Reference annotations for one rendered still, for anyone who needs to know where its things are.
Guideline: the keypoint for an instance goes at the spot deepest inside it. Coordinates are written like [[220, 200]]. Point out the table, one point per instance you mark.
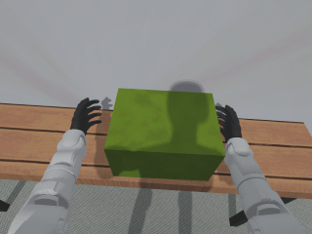
[[30, 134]]

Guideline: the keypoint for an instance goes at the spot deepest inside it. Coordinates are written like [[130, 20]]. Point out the robot right upper arm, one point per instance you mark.
[[282, 223]]

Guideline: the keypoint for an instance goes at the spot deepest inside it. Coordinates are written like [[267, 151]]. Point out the robot left forearm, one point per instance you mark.
[[56, 185]]

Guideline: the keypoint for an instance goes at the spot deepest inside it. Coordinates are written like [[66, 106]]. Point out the robot right hand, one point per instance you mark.
[[231, 123]]

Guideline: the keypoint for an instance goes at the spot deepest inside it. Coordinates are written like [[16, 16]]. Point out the robot left upper arm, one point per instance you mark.
[[42, 219]]

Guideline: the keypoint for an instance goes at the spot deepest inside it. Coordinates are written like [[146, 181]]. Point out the robot left hand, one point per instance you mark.
[[80, 120]]

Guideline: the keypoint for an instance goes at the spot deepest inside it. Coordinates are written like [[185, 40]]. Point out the robot right forearm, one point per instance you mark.
[[256, 194]]

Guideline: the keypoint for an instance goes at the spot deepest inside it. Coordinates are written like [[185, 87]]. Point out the carton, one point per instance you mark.
[[164, 134]]

